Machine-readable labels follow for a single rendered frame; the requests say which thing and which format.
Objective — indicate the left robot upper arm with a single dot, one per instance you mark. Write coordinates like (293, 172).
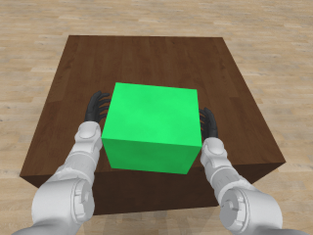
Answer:
(61, 207)

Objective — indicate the pedestal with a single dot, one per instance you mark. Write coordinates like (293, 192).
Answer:
(92, 63)

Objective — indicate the carton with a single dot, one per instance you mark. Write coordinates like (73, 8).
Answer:
(152, 128)

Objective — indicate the left robot forearm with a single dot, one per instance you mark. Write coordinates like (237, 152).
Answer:
(83, 158)

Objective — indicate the left robot hand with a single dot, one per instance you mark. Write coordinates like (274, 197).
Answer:
(93, 111)

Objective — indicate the right robot forearm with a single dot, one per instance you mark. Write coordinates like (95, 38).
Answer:
(219, 171)

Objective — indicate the right robot upper arm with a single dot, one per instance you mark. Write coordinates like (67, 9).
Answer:
(248, 212)

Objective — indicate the right robot hand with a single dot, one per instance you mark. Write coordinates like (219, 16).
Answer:
(209, 126)

